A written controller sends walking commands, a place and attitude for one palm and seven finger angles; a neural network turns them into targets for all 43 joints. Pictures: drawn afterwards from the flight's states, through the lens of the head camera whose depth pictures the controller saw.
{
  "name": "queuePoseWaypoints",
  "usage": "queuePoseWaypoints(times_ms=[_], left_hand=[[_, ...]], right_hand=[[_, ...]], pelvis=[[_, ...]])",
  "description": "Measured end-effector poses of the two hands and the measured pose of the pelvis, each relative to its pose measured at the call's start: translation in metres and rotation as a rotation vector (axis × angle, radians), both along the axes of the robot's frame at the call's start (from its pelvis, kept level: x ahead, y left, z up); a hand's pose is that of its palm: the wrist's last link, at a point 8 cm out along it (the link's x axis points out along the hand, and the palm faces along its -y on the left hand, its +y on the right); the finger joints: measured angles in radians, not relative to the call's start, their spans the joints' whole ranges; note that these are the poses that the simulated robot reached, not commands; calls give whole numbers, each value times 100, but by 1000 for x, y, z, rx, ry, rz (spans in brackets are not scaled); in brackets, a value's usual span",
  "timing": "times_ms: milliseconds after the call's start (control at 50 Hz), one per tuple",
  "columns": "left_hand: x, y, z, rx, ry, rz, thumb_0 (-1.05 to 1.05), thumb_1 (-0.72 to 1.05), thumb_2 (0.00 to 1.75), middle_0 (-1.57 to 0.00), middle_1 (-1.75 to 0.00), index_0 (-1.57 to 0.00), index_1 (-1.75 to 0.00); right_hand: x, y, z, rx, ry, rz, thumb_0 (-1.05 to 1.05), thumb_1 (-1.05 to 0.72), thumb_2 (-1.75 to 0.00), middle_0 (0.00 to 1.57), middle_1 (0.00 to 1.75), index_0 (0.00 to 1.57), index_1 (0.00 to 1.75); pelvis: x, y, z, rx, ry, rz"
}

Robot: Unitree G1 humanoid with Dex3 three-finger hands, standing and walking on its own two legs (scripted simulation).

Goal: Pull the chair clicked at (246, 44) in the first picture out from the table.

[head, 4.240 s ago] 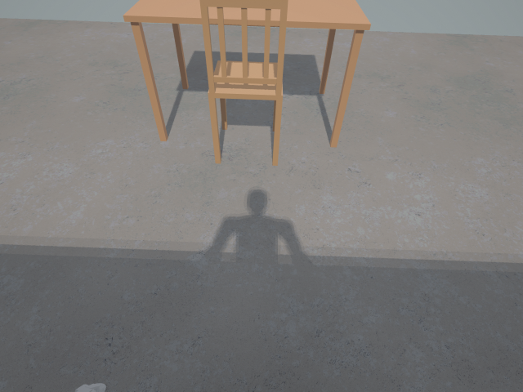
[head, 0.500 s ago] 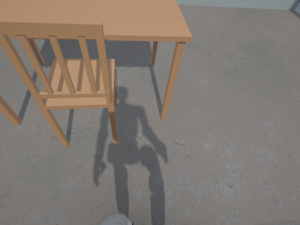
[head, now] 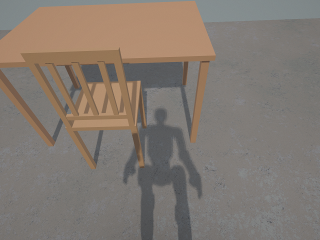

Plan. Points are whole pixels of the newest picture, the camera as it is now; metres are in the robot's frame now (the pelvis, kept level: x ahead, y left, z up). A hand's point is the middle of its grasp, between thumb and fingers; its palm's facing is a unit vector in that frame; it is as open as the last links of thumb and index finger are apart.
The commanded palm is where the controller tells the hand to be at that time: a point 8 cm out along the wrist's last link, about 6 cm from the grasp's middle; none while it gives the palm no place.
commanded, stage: take the last steps up to it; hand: left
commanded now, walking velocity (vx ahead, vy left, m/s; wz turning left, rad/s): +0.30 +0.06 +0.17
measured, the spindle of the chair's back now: (86, 91) +0.72 +0.35 -0.07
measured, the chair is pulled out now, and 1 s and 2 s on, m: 0.00 0.00 0.00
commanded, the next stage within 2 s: come to a stop and stand still in 0.82 s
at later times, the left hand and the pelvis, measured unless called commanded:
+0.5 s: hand out of the picture -0.06 +0.21 -0.17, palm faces +0.21 -0.97 -0.14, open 7.4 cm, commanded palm none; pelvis +0.08 +0.07 -0.01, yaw +5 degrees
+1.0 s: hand (93, 178) +0.35 +0.26 -0.16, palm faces +0.04 -0.98 -0.22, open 7.4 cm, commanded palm none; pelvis +0.25 +0.07 -0.01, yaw +3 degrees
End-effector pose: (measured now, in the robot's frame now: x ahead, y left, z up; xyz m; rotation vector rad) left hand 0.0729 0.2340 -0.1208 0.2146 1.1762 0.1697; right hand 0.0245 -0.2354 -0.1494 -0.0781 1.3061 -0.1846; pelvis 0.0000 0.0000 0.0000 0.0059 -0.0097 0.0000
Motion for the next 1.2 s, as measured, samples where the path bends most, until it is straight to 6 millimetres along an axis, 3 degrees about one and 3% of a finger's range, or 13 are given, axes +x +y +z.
queuePoseWaypoints(times_ms=[140, 240, 300, 380, 480, 560, 640, 720, 820, 920, 980, 1060, 1200], left_hand=[[-49, -12, 8, -17, 76, 92, 0, 92, 90, -20, -30, -21, -30], [-88, -13, 6, -42, 161, 177, 0, 91, 90, -20, -30, -20, -30], [-113, -12, 3, -68, 236, 226, 0, 91, 90, -20, -30, -20, -30], [-140, -7, -3, -115, 351, 283, 0, 91, 90, -20, -30, -20, -30], [-147, 18, -22, -170, 481, 305, 0, 90, 90, -20, -30, -20, -30], [-99, 49, -25, -159, 456, 248, 0, 90, 90, -20, -30, -20, -30], [-15, 79, -24, -126, 302, 189, 0, 91, 90, -19, -30, -20, -30], [75, 98, -19, -94, 130, 146, 0, 91, 90, -19, -30, -20, -30], [174, 100, -10, -67, -9, 75, 0, 91, 90, -19, -30, -20, -30], [249, 85, -11, -37, -73, 2, 0, 91, 90, -19, -30, -20, -30], [266, 74, -12, -35, -84, 2, 0, 91, 90, -19, -30, -20, -30], [261, 63, -10, -40, -11, 19, 0, 90, 90, -19, -30, -20, -30], [251, 80, -9, -22, 43, 74, -1, 93, 90, -20, -30, -21, -30]], right_hand=[[-1, -11, 10, 14, 54, 54, 1, -91, -90, 20, 30, 20, 29], [18, -7, 11, 1, 92, 117, 1, -91, -90, 19, 30, 20, 29], [45, 5, 12, -7, 83, 160, 1, -91, -90, 19, 30, 20, 29], [99, 34, 15, -15, 17, 221, 1, -91, -90, 19, 30, 20, 29], [167, 82, 15, -38, -126, 260, 1, -91, -90, 19, 30, 20, 29], [179, 107, 23, -34, -166, 212, 0, -91, -90, 20, 30, 20, 29], [181, 104, 31, -71, -156, 145, -2, -95, -90, 20, 30, 21, 30], [168, 104, 26, -67, -57, 128, -2, -95, -90, 20, 30, 20, 29], [148, 107, 12, -26, 90, 83, -1, -93, -90, 20, 30, 20, 29], [141, 105, -9, 27, 215, 23, 0, -91, -90, 20, 30, 20, 29], [154, 101, -13, 42, 250, 11, 1, -91, -90, 20, 30, 20, 29], [192, 97, -8, 32, 212, 16, 1, -91, -90, 20, 30, 20, 29], [256, 102, -4, 12, 112, 66, 1, -92, -90, 20, 30, 20, 29]], pelvis=[[11, -8, 13, 18, 6, 47], [24, 0, 14, 11, 10, 89], [35, 11, 13, 9, 13, 104], [52, 33, 9, 2, 20, 112], [79, 67, -8, -10, 19, 99], [101, 82, -2, -2, 7, 72], [124, 93, 6, 6, 6, 66], [149, 97, 8, 14, 6, 70], [184, 94, 4, 24, 0, 71], [227, 81, -11, 23, -8, 57], [243, 75, -13, 7, -19, 61], [256, 73, -3, 3, -19, 57], [262, 81, 1, -2, -7, 64]])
